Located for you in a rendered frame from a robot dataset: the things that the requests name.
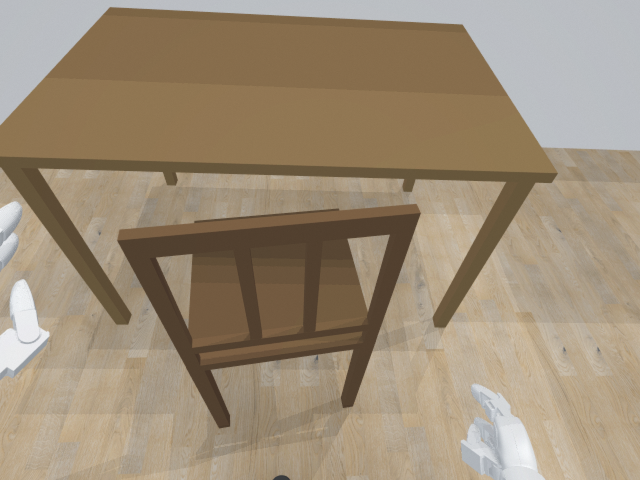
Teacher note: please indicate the robot right hand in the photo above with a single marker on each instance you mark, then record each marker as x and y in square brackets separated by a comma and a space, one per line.
[506, 442]

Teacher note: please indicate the robot left hand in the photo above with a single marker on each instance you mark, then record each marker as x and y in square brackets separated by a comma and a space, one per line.
[20, 345]

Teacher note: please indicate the chair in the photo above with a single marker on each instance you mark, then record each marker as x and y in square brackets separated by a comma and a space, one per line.
[271, 287]

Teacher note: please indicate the table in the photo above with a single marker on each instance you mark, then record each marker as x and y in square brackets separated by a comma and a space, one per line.
[228, 93]

